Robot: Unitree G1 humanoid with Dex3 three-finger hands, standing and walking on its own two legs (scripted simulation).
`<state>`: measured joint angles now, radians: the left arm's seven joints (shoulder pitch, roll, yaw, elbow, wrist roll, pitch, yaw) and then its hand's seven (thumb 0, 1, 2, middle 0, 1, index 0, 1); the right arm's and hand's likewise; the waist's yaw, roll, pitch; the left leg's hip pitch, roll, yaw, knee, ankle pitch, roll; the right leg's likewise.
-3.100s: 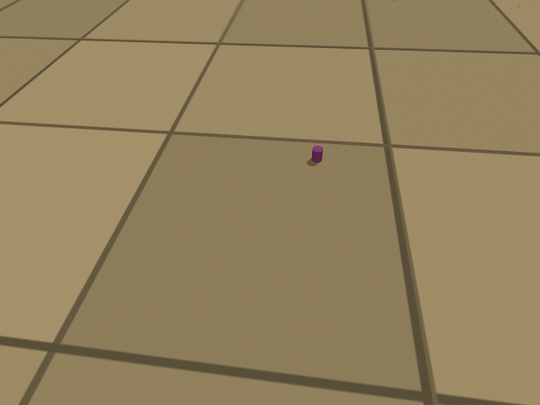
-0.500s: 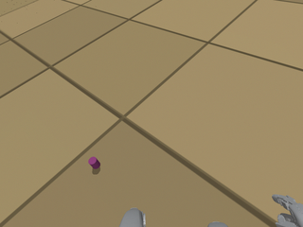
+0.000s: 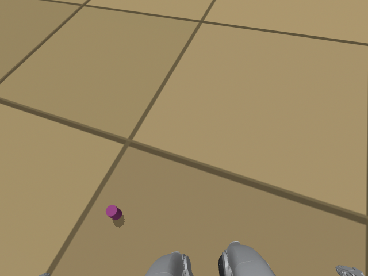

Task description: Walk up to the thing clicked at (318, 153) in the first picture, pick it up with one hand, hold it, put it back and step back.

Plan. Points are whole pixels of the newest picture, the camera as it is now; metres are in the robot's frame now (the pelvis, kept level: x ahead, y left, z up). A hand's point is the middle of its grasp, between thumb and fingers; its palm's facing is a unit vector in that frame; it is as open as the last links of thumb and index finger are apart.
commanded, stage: walk up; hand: left
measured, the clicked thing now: (114, 212) +0.47 +0.42 -0.69
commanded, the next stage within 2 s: none
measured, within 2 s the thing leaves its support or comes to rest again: neither
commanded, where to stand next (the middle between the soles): +0.01 +0.37 m, yaw -25 degrees
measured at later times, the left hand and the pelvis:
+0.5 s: hand out of the picture +0.09 +0.57 -0.13, palm faces -0.14 -0.80 -0.58, open 7.4 cm; pelvis -0.04 +0.26 +0.00, yaw -8 degrees
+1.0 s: hand out of the picture +0.08 +0.76 -0.13, palm faces -0.25 -0.79 -0.56, open 7.4 cm; pelvis -0.10 +0.49 -0.02, yaw -20 degrees
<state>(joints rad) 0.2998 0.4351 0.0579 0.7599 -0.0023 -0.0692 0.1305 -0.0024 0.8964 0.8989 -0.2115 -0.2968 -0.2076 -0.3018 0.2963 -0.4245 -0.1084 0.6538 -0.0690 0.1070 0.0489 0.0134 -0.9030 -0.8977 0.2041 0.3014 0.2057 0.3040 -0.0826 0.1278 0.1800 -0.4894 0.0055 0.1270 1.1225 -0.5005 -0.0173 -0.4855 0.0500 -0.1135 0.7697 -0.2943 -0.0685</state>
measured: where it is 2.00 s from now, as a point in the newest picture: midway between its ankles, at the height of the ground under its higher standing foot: outside the picture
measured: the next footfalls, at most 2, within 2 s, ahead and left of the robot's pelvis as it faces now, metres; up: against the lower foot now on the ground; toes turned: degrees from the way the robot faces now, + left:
left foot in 0.30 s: +0.02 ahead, +0.37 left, +0.00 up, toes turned -4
right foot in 0.62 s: +0.00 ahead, +0.22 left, +0.00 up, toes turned -15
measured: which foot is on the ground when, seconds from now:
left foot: up 0.00-0.28, down 0.30-0.62, up 0.64-0.90, down 0.92-1.00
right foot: down 0.00-0.32, up 0.34-0.60, down 0.62-0.94, up 0.96-1.00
